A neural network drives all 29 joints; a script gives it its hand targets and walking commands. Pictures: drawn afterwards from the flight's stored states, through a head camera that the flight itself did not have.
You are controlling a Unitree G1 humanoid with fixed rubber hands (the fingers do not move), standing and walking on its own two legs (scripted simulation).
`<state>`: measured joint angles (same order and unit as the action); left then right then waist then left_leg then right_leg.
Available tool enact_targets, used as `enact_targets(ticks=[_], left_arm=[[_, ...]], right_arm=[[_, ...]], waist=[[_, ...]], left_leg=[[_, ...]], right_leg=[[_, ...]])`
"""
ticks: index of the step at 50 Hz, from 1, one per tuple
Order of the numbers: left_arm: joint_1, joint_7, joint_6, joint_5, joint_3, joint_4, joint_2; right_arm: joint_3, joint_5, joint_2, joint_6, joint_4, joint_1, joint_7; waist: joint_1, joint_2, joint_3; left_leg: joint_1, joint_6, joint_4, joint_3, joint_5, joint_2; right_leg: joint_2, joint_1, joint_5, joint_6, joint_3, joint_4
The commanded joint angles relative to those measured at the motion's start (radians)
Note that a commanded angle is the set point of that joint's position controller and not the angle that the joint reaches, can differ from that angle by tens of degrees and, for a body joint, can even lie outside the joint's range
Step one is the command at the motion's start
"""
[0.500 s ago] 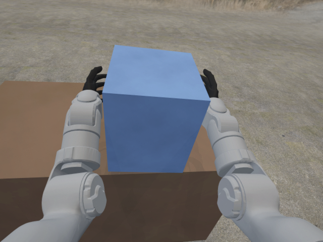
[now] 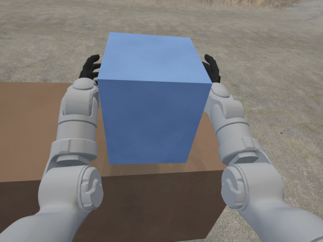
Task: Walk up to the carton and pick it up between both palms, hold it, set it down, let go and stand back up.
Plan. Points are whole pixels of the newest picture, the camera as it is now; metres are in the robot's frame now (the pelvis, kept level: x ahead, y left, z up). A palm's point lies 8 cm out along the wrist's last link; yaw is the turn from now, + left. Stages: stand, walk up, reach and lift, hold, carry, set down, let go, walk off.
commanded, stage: reach and lift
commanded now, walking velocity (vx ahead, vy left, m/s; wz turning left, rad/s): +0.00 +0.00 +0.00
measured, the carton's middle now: (149, 100) +0.40 +0.02 +0.19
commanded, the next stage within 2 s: hold in 0.88 s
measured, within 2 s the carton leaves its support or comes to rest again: neither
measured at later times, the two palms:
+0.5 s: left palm (90, 78) +0.39 +0.16 +0.25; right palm (218, 79) +0.39 -0.13 +0.26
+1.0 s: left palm (87, 75) +0.37 +0.16 +0.27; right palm (221, 76) +0.37 -0.13 +0.28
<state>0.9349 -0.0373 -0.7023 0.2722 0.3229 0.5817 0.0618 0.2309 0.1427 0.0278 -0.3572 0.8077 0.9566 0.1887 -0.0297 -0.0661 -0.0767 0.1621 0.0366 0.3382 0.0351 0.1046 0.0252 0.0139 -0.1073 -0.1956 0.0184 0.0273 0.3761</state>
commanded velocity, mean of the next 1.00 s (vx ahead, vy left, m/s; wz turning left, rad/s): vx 0.00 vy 0.00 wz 0.00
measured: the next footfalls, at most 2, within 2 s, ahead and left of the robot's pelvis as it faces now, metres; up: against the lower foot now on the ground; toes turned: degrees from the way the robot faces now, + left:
none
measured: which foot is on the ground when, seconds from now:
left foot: down 0.00-1.00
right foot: down 0.00-1.00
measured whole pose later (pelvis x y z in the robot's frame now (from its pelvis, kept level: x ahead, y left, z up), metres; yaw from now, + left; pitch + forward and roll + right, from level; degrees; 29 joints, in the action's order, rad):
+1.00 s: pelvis -0.01 +0.00 +0.00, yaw +0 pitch -5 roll +0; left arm 0.95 -0.05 -0.86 0.22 0.32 0.48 0.07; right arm 0.13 0.30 0.10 -0.55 0.72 1.01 0.26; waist -0.05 -0.03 -0.12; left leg 0.16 0.04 0.34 0.04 0.10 0.03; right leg 0.01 -0.11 -0.19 0.02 0.03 0.38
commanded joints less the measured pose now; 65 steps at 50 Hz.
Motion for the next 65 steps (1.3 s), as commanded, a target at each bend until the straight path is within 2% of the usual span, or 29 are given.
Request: enact_targets(ticks=[1,2,3,5,7,9,12,13,14,17,18,19,22,23,25,27,30,31,33,34,38,40,41,45,49,50,56,61,65], left_arm=[[0.771,0.124,0.077,-0.253,-0.469,-0.328,-0.644],[0.788,0.124,0.074,-0.262,-0.492,-0.371,-0.655],[0.761,0.126,0.066,-0.239,-0.453,-0.336,-0.627],[0.746,0.131,0.047,-0.187,-0.406,-0.271,-0.604],[0.769,0.136,0.04,-0.178,-0.384,-0.272,-0.604],[0.782,0.137,0.042,-0.204,-0.378,-0.283,-0.592],[0.845,0.127,0.055,-0.265,-0.435,-0.354,-0.616],[0.884,0.119,0.059,-0.284,-0.466,-0.377,-0.625],[0.848,0.118,0.054,-0.276,-0.441,-0.338,-0.619],[0.874,0.11,0.046,-0.247,-0.427,-0.309,-0.619],[0.855,0.112,0.035,-0.235,-0.386,-0.242,-0.586],[0.882,0.113,0.042,-0.23,-0.386,-0.303,-0.587],[0.866,0.116,0.029,-0.225,-0.386,-0.283,-0.582],[0.884,0.118,0.027,-0.24,-0.401,-0.295,-0.591],[0.877,0.119,0.022,-0.238,-0.388,-0.284,-0.578],[0.89,0.115,0.022,-0.256,-0.426,-0.337,-0.614],[0.89,0.105,0.016,-0.288,-0.441,-0.358,-0.612],[0.916,0.097,0.022,-0.318,-0.482,-0.438,-0.637],[0.878,0.097,0.007,-0.302,-0.484,-0.411,-0.634],[0.876,0.1,0.001,-0.298,-0.478,-0.429,-0.625],[0.798,0.122,-0.041,-0.209,-0.375,-0.332,-0.56],[0.807,0.133,-0.044,-0.225,-0.385,-0.369,-0.574],[0.847,0.133,-0.04,-0.22,-0.374,-0.354,-0.56],[0.852,0.132,-0.045,-0.267,-0.42,-0.401,-0.593],[0.932,0.118,-0.034,-0.293,-0.435,-0.406,-0.606],[0.922,0.116,-0.038,-0.271,-0.409,-0.372,-0.581],[0.926,0.117,-0.042,-0.262,-0.391,-0.335,-0.587],[0.919,0.12,-0.046,-0.262,-0.392,-0.339,-0.592],[0.911,0.119,-0.046,-0.273,-0.393,-0.353,-0.588]], right_arm=[[-0.469,0.206,-0.597,-0.026,-0.303,0.864,-0.041],[-0.482,0.212,-0.607,-0.035,-0.323,0.854,-0.041],[-0.491,0.218,-0.615,-0.05,-0.297,0.831,-0.041],[-0.455,0.206,-0.581,-0.078,-0.177,0.794,-0.048],[-0.451,0.212,-0.586,-0.081,-0.178,0.829,-0.058],[-0.464,0.218,-0.601,-0.084,-0.217,0.858,-0.059],[-0.522,0.253,-0.642,-0.074,-0.374,0.97,-0.052],[-0.513,0.263,-0.639,-0.077,-0.36,0.966,-0.052],[-0.529,0.271,-0.648,-0.083,-0.398,0.988,-0.05],[-0.492,0.261,-0.633,-0.1,-0.297,0.958,-0.053],[-0.48,0.246,-0.627,-0.112,-0.266,0.954,-0.055],[-0.474,0.246,-0.651,-0.12,-0.222,0.899,-0.058],[-0.473,0.256,-0.637,-0.123,-0.233,0.933,-0.059],[-0.461,0.257,-0.62,-0.13,-0.214,0.911,-0.058],[-0.459,0.264,-0.62,-0.133,-0.219,0.927,-0.056],[-0.471,0.286,-0.614,-0.129,-0.254,0.927,-0.058],[-0.519,0.311,-0.627,-0.133,-0.367,0.999,-0.051],[-0.535,0.325,-0.644,-0.131,-0.408,0.987,-0.047],[-0.538,0.348,-0.623,-0.148,-0.392,0.954,-0.036],[-0.554,0.352,-0.641,-0.159,-0.396,0.928,-0.029],[-0.509,0.341,-0.596,-0.212,-0.253,0.841,-0.026],[-0.518,0.349,-0.598,-0.205,-0.319,0.882,-0.026],[-0.502,0.338,-0.601,-0.218,-0.265,0.884,-0.029],[-0.519,0.358,-0.605,-0.212,-0.378,0.944,-0.026],[-0.494,0.352,-0.609,-0.213,-0.35,0.958,-0.037],[-0.488,0.335,-0.607,-0.216,-0.319,0.957,-0.041],[-0.45,0.316,-0.584,-0.218,-0.26,0.95,-0.052],[-0.438,0.321,-0.584,-0.222,-0.228,0.921,-0.049],[-0.451,0.331,-0.585,-0.216,-0.289,0.952,-0.049]], waist=[[-0.112,0.116,-0.521],[-0.121,0.116,-0.546],[-0.098,0.096,-0.514],[-0.093,0.115,-0.387],[-0.073,0.099,-0.369],[-0.068,0.062,-0.409],[-0.06,0.062,-0.555],[-0.077,0.092,-0.567],[-0.055,0.061,-0.561],[-0.057,0.097,-0.487],[-0.05,0.063,-0.427],[-0.048,0.079,-0.437],[-0.054,0.073,-0.448],[-0.075,0.087,-0.448],[-0.066,0.078,-0.45],[-0.07,0.115,-0.515],[-0.051,0.078,-0.567],[-0.072,0.095,-0.639],[-0.076,0.13,-0.592],[-0.074,0.101,-0.591],[-0.064,0.087,-0.423],[-0.072,0.065,-0.456],[-0.068,0.079,-0.437],[-0.08,0.077,-0.523],[-0.077,0.113,-0.515],[-0.073,0.085,-0.496],[-0.075,0.097,-0.429],[-0.09,0.094,-0.441],[-0.082,0.085,-0.467]], left_leg=[[-0.279,-0.005,0.036,-0.019,-0.187,-0.066],[-0.281,-0.002,0.04,-0.016,-0.197,-0.067],[-0.265,-0.016,0.029,-0.023,-0.156,-0.07],[-0.228,-0.02,-0.003,-0.021,-0.058,-0.063],[-0.213,-0.026,-0.019,-0.025,-0.033,-0.054],[-0.219,-0.04,-0.014,-0.027,-0.027,-0.06],[-0.242,-0.041,0.018,-0.019,-0.106,-0.069],[-0.247,-0.028,0.024,-0.012,-0.115,-0.065],[-0.24,-0.041,0.023,-0.022,-0.106,-0.07],[-0.206,-0.037,0.006,-0.017,-0.047,-0.063],[-0.187,-0.054,-0.006,-0.022,0.016,-0.063],[-0.196,-0.051,-0.007,-0.022,0.008,-0.061],[-0.191,-0.045,-0.003,-0.021,-0.035,-0.061],[-0.194,-0.034,-0.004,-0.019,-0.021,-0.059],[-0.191,-0.039,-0.005,-0.022,-0.021,-0.058],[-0.207,-0.025,0.007,-0.018,-0.088,-0.056],[-0.226,-0.034,0.025,-0.019,-0.11,-0.062],[-0.264,-0.024,0.045,-0.009,-0.191,-0.062],[-0.263,-0.017,0.054,-0.002,-0.193,-0.063],[-0.257,-0.02,0.056,-0.007,-0.208,-0.07],[-0.204,-0.028,0.019,-0.012,-0.096,-0.061],[-0.22,-0.032,0.016,-0.006,-0.094,-0.059],[-0.198,-0.034,0.012,-0.011,-0.046,-0.061],[-0.212,-0.027,0.022,-0.004,-0.11,-0.059],[-0.19,-0.022,0.013,-0.004,-0.042,-0.056],[-0.185,-0.031,0.01,-0.005,-0.015,-0.058],[-0.137,-0.028,-0.008,-0.009,0.043,-0.051],[-0.145,-0.021,-0.01,-0.008,0.013,-0.046],[-0.155,-0.03,0.0,-0.015,0.013,-0.05]], right_leg=[[0.017,0.112,0.376,-0.099,-0.011,-0.096],[0.02,0.111,0.389,-0.099,-0.006,-0.093],[0.014,0.111,0.352,-0.101,-0.014,-0.102],[0.014,0.047,0.205,-0.092,-0.012,-0.118],[0.013,0.025,0.138,-0.086,-0.015,-0.126],[0.015,0.036,0.156,-0.092,-0.017,-0.124],[0.016,0.077,0.277,-0.103,-0.025,-0.099],[0.02,0.062,0.277,-0.097,-0.025,-0.099],[0.021,0.057,0.275,-0.104,-0.027,-0.106],[0.022,-0.001,0.156,-0.092,-0.026,-0.116],[0.019,-0.021,0.09,-0.094,-0.027,-0.13],[0.014,-0.019,0.093,-0.091,-0.034,-0.125],[0.018,-0.002,0.141,-0.094,-0.025,-0.12],[0.021,-0.003,0.13,-0.091,-0.027,-0.122],[0.024,0.003,0.124,-0.093,-0.029,-0.122],[0.029,0.029,0.195,-0.086,-0.029,-0.104],[0.041,0.041,0.22,-0.094,-0.028,-0.107],[0.042,0.053,0.32,-0.097,-0.024,-0.087],[0.036,0.05,0.342,-0.095,-0.037,-0.09],[0.041,0.065,0.357,-0.105,-0.032,-0.089],[0.032,0.026,0.223,-0.102,-0.038,-0.111],[0.032,0.038,0.226,-0.099,-0.039,-0.112],[0.03,0.023,0.176,-0.097,-0.041,-0.118],[0.041,0.047,0.246,-0.094,-0.034,-0.105],[0.039,0.002,0.137,-0.081,-0.043,-0.113],[0.042,-0.006,0.1,-0.081,-0.039,-0.12],[0.04,-0.025,0.018,-0.069,-0.043,-0.129],[0.041,-0.013,0.068,-0.069,-0.042,-0.123],[0.037,-0.007,0.076,-0.073,-0.047,-0.127]])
